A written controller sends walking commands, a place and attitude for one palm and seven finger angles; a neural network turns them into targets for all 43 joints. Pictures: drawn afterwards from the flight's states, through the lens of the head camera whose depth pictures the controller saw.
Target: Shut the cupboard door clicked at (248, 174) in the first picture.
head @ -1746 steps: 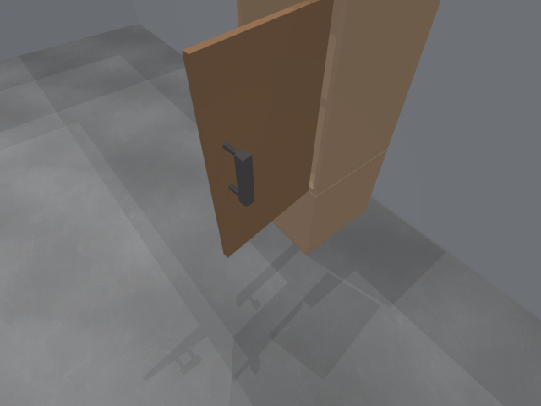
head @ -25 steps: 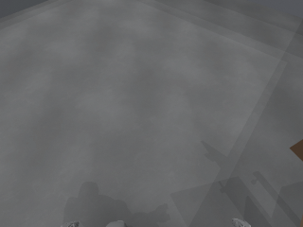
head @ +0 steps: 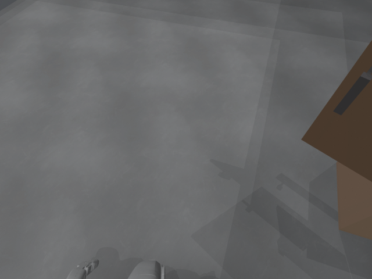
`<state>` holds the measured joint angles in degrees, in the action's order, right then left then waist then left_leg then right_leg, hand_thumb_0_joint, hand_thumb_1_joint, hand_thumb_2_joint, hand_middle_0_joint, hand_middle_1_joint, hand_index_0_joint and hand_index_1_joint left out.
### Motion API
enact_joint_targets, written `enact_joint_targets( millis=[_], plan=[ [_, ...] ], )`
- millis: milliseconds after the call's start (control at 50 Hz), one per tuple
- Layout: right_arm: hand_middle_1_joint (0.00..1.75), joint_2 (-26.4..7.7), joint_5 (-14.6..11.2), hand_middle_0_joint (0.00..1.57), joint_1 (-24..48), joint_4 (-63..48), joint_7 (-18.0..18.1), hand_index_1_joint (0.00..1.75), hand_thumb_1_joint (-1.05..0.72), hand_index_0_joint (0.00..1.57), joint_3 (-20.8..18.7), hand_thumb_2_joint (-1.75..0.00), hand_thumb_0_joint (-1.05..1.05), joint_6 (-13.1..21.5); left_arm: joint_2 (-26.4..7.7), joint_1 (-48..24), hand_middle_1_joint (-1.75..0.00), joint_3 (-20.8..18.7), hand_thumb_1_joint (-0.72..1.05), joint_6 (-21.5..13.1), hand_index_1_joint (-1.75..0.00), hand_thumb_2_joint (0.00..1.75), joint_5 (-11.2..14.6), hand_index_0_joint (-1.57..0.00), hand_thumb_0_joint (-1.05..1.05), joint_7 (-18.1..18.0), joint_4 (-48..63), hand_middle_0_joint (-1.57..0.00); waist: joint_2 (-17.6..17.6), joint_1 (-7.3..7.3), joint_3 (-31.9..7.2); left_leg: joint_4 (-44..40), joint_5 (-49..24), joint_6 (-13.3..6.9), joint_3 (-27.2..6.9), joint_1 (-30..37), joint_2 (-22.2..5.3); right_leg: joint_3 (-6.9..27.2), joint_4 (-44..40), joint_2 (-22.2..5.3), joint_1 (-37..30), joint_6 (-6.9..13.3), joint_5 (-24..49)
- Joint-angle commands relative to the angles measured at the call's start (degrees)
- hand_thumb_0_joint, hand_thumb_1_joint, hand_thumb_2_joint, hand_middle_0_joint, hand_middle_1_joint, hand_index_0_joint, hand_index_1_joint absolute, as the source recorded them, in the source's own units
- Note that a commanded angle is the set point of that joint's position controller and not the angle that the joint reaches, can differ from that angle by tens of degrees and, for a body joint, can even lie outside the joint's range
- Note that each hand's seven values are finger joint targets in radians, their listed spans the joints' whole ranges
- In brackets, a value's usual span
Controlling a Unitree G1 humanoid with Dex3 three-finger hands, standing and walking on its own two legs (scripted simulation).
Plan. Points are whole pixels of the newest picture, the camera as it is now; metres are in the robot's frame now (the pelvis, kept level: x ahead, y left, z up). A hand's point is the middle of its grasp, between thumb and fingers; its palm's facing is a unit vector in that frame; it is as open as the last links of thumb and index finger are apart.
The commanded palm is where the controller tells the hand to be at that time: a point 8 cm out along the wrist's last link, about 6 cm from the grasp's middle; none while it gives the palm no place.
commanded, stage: turn to face it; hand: left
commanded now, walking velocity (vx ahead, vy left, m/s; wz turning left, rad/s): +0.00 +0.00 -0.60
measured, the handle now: (354, 90) +0.62 -0.46 -0.01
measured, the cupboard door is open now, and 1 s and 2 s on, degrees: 66 66 66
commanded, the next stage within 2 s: take the last steps up to it in 1.06 s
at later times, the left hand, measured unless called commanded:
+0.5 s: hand (121, 243) +0.21 +0.18 -0.15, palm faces -0.30 -0.93 -0.21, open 7.4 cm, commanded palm none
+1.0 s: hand (152, 232) +0.24 +0.11 -0.17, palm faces -0.49 -0.85 -0.20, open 7.4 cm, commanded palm none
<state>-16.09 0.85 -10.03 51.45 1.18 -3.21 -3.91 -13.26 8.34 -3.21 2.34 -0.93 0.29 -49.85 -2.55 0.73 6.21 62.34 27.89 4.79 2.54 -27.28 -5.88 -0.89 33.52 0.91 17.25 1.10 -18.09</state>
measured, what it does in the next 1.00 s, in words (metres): steps on the spot, turning right: left foot, then right foot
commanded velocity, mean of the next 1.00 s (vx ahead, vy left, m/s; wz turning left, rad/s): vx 0.00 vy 0.00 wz -0.49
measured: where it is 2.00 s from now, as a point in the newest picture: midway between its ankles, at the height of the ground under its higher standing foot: outside the picture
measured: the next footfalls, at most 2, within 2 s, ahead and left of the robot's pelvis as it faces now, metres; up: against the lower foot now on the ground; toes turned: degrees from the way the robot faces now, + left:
left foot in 0.20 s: +0.08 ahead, +0.13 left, +0.00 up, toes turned -4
right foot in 0.60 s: +0.02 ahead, -0.13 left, +0.00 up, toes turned -27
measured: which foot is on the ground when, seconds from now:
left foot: up 0.00-0.18, down 0.20-0.60, up 0.62-0.94, down 0.96-1.00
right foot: down 0.00-0.20, up 0.22-0.58, down 0.60-0.96, up 0.98-1.00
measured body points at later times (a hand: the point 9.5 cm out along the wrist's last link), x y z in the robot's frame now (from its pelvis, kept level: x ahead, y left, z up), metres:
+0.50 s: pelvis +0.04 +0.02 +0.01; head +0.09 +0.02 +0.46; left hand +0.22 +0.23 -0.13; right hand +0.01 -0.25 -0.12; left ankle +0.04 +0.13 -0.73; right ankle -0.02 -0.11 -0.68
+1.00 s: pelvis +0.07 -0.02 +0.00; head +0.12 -0.02 +0.45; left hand +0.27 +0.16 -0.16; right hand +0.02 -0.28 -0.13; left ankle +0.14 +0.08 -0.73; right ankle -0.01 -0.11 -0.72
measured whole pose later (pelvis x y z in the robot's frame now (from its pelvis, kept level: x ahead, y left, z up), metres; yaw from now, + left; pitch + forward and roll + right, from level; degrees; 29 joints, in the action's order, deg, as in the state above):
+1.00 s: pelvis +0.07 -0.02 +0.00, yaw -32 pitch +2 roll -1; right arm -12.0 1.2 -10.8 51.1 1.0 -1.1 -0.9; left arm -13.0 10.9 -3.1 3.5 -0.5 0.1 -53.4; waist 1.9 0.1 2.6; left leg 34.3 16.8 0.7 3.7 -19.2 -3.1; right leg 3.5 38.8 2.4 18.1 0.3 -24.0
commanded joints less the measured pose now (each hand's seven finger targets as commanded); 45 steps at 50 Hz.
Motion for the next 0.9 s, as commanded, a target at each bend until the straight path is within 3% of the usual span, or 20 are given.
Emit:
enact_joint_targets(
  millis=[0, 80, 140, 160, 180, 200, 260, 300, 460, 520, 540, 560, 580, 600, 620, 640, 680, 700, 840, 880],
  plan=[
    [0.30, -3.0, -0.1, 0.20, 1.0, -5.7, -0.1, 0.30, -0.90, 0.20, -0.3, -0.90, 0.00, 2.1, -11.8, 1.6, -0.30, -3.1, 0.90, -1.2, -0.30, 0.90, -0.4, -0.20, 0.00, -0.8, 3.6, -0.20, 10.9, -1.46, -10.8, -6.5, -3.5, 0.7, -0.4, -2.1, 1.4, 14.5, -10.4, -13.6, -10.3, 9.7, 31.9],
    [0.30, -2.7, -0.4, 0.20, 0.7, -6.5, -0.1, 0.30, -0.90, 0.20, -0.2, -0.90, 0.00, 2.5, -12.6, 1.4, -0.30, -3.5, 0.90, -0.9, -0.30, 0.90, -0.6, -0.20, 0.00, -0.6, 3.6, -0.20, 11.2, -1.32, -10.3, -17.6, -4.0, 0.1, -0.2, 2.7, 3.2, 18.4, -9.7, -13.2, -7.8, 9.6, 28.7],
    [0.30, -3.5, -0.5, 0.20, -4.9, -4.8, 0.4, 0.30, -0.90, 0.20, -0.3, -0.90, 0.00, 3.4, -11.5, -1.2, -0.30, -3.4, 0.90, -0.4, -0.30, 0.90, 0.1, -0.20, 0.00, -0.5, 3.8, -0.20, 9.7, 1.75, -11.3, -35.5, -16.0, -0.7, 0.0, 15.6, 3.8, 17.7, -4.3, -9.4, -1.6, 4.8, 24.2],
    [0.30, -7.0, 0.0, 0.20, -5.8, -4.5, 0.5, 0.30, -0.90, 0.20, -0.9, -0.90, 0.00, 3.9, -8.6, 0.2, -0.30, -2.8, 0.90, -0.2, -0.30, 0.90, 0.4, -0.20, 0.00, -0.2, 4.3, -0.20, 0.0, 1.43, -12.4, -42.3, -18.9, -3.1, -7.8, 22.3, -3.6, 14.0, 1.7, -3.8, 5.4, 1.6, 13.3],
    [0.30, -12.6, 0.8, 0.20, -7.3, -5.2, 0.6, 0.30, -0.90, 0.20, -1.9, -0.90, 0.00, 4.1, -5.7, 2.1, -0.30, -2.2, 0.90, 0.0, -0.30, 0.90, 0.8, -0.20, 0.00, 0.3, 5.4, -0.20, -15.5, 1.60, -12.9, -44.5, -27.6, -9.9, -20.6, 26.7, -17.8, 5.4, 14.2, 2.9, 14.1, -1.6, -11.4],
    [0.30, -12.7, 1.0, 0.20, -7.7, -5.0, 1.0, 0.30, -0.90, 0.20, -1.8, -0.90, 0.00, 4.0, -7.3, 0.4, -0.30, -2.2, 0.90, 0.1, -0.30, 0.90, 0.0, -0.20, 0.00, 0.4, 5.5, -0.20, -14.8, 2.59, -11.7, -45.0, -30.8, -13.9, -22.8, 24.0, -22.5, 4.0, 26.5, 1.3, 15.4, -2.6, -18.8],
    [0.30, -8.7, 1.0, 0.20, -2.5, -6.6, 1.3, 0.30, -0.90, 0.20, -0.8, -0.90, 0.00, 4.4, -6.8, -0.4, -0.30, -2.7, 0.90, 0.1, -0.30, 0.90, -0.2, -0.20, 0.00, 1.5, 4.3, -0.20, -7.9, -0.05, -8.7, -41.1, -43.6, -13.3, -10.2, 22.3, -16.3, 2.4, 35.0, -2.4, 17.0, -4.0, -12.5],
    [0.30, -7.9, 1.1, 0.20, -3.6, -5.9, 1.3, 0.30, -0.90, 0.20, -0.8, -0.90, 0.00, 4.3, -5.4, -1.1, -0.30, -2.5, 0.90, 0.7, -0.30, 0.90, 0.0, -0.20, 0.00, 1.9, 4.3, -0.20, -7.4, 0.32, -9.0, -40.1, -46.3, -12.0, -3.8, 23.9, -14.0, 0.8, 32.6, -2.6, 15.6, -4.6, -9.7],
    [0.30, -9.2, 1.1, 0.20, -6.3, -3.3, 0.4, 0.30, -0.90, 0.20, -2.0, -0.90, 0.00, 3.7, -3.9, -4.5, -0.30, -1.9, 0.90, 0.7, -0.30, 0.90, -0.2, -0.20, 0.00, 2.3, 5.5, -0.20, -11.4, 2.08, -8.1, -37.9, -42.6, -10.7, 3.3, 22.5, -14.9, -5.2, 13.6, -1.5, 7.0, -3.1, -6.7],
    [0.30, -10.1, 0.8, 0.20, -4.2, -3.3, 0.1, 0.30, -0.90, 0.20, -2.4, -0.90, 0.00, 3.5, -4.9, -0.9, -0.30, -2.1, 0.90, 0.1, -0.30, 0.90, -0.2, -0.20, 0.00, 2.1, 4.5, -0.20, -9.6, -0.37, -9.3, -32.5, -37.5, -7.9, 6.1, 19.7, -14.7, -6.3, 0.7, -0.7, -1.7, -1.7, 1.6],
    [0.30, -9.7, 0.4, 0.20, -3.2, -3.7, -0.2, 0.30, -0.90, 0.20, -2.5, -0.90, 0.00, 3.4, -7.0, 3.7, -0.30, -2.5, 0.90, -0.4, -0.30, 0.90, -0.3, -0.20, 0.00, 1.8, 3.2, -0.20, -5.0, -2.98, -10.7, -25.4, -32.8, -5.3, 7.7, 14.8, -12.8, -4.0, -7.2, -2.0, -10.3, -0.5, 8.9],
    [0.30, -6.0, -0.2, 0.20, -3.4, -5.1, -0.7, 0.30, -0.90, 0.20, -1.8, -0.90, 0.00, 3.2, -13.2, 8.1, -0.30, -3.4, 0.90, -1.3, -0.30, 0.90, -0.9, -0.20, 0.00, 1.0, 1.9, -0.20, 11.1, -5.06, -13.6, -12.7, -16.3, -1.7, 11.3, 2.5, -6.2, 11.0, -11.9, -13.9, -22.2, 3.9, 22.3],
    [0.30, -3.6, -0.3, 0.20, 0.2, -7.7, -0.4, 0.30, -0.90, 0.20, -0.6, -0.90, 0.00, 2.7, -17.1, 10.8, -0.30, -4.0, 0.90, -1.5, -0.30, 0.90, 0.0, -0.20, 0.00, 0.2, 0.7, -0.20, 18.9, -6.23, -11.5, -0.8, 11.1, 0.1, 6.6, -7.5, 0.5, 22.7, -12.6, -24.2, -20.2, 10.3, 41.0],
    [0.30, -4.3, -0.4, 0.20, 2.1, -7.7, 0.3, 0.30, -0.90, 0.20, -0.5, -0.90, 0.00, 1.9, -16.8, 10.4, -0.30, -3.9, 0.90, -1.3, -0.30, 0.90, 0.2, -0.20, 0.00, -0.5, 0.9, -0.20, 15.3, -6.16, -10.2, 4.8, 9.0, -0.4, -0.7, -8.8, -0.4, 23.1, -13.5, -23.6, -15.2, 12.5, 36.2],
    [0.30, -4.1, -0.3, 0.20, 2.0, -7.1, 0.6, 0.30, -0.90, 0.20, -0.5, -0.90, 0.00, 1.9, -15.4, 6.8, -0.30, -3.8, 0.90, -1.3, -0.30, 0.90, 0.0, -0.20, 0.00, -1.0, 1.5, -0.20, 18.7, -4.45, -8.8, 7.5, 6.5, -0.3, -2.6, -11.3, -0.5, 24.3, -14.6, -21.7, -13.7, 12.5, 29.7],
    [0.30, -5.0, -0.1, 0.20, 1.1, -6.0, 0.5, 0.30, -0.90, 0.20, -0.7, -0.90, 0.00, 2.0, -12.9, 3.4, -0.30, -3.1, 0.90, -1.3, -0.30, 0.90, 0.1, -0.20, 0.00, -1.1, 2.4, -0.20, 16.8, -2.88, -8.3, 7.5, 2.2, -0.2, -3.7, -10.8, -1.4, 20.4, -14.4, -19.4, -12.5, 11.5, 26.7],
    [0.30, -4.0, 0.1, 0.20, -1.6, -4.0, -0.1, 0.30, -0.90, 0.20, -0.3, -0.90, 0.00, 2.2, -10.8, -0.2, -0.30, -2.4, 0.90, -1.5, -0.30, 0.90, 0.0, -0.20, 0.00, -1.1, 3.3, -0.20, 11.8, -0.47, -11.1, 2.1, -3.0, 0.6, -1.5, -5.6, -1.0, 12.1, -11.2, -14.6, -11.8, 9.5, 33.0],
    [0.30, -3.4, 0.1, 0.20, -2.4, -3.6, -0.1, 0.30, -0.90, 0.20, -0.2, -0.90, 0.00, 2.0, -10.8, 0.1, -0.30, -2.3, 0.90, -1.6, -0.30, 0.90, -0.1, -0.20, 0.00, -1.0, 3.1, -0.20, 11.7, -0.19, -11.4, -0.1, -4.0, 0.7, -0.8, -4.0, -0.4, 10.9, -11.2, -13.9, -10.9, 9.2, 33.8],
    [0.30, -2.1, -0.3, 0.20, -1.6, -3.9, 0.0, 0.30, -0.90, 0.20, 0.1, -0.90, 0.00, 2.6, -11.4, 1.7, -0.30, -2.8, 0.90, -1.3, -0.30, 0.90, -0.5, -0.20, 0.00, -0.8, 1.5, -0.20, 11.3, -1.08, -10.0, -19.5, -5.1, -0.2, 0.6, 3.3, 3.3, 15.5, -10.3, -13.2, -8.9, 9.7, 30.3],
    [0.30, -2.1, -0.3, 0.20, -4.9, -2.7, 0.3, 0.30, -0.90, 0.20, 0.2, -0.90, 0.00, 3.0, -10.9, 0.6, -0.30, -2.8, 0.90, -1.1, -0.30, 0.90, -0.1, -0.20, 0.00, -0.9, 1.3, -0.20, 9.7, 0.72, -10.1, -29.2, -13.0, -0.6, 1.1, 10.6, 4.1, 15.4, -7.8, -11.6, -5.5, 7.3, 26.6]
  ],
)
